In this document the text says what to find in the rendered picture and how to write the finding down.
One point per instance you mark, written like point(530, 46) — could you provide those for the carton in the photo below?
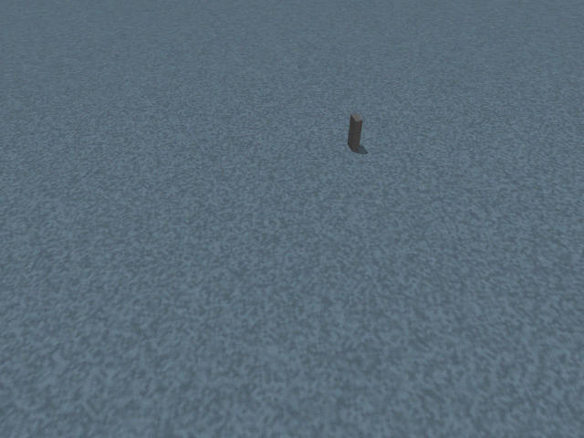
point(355, 126)

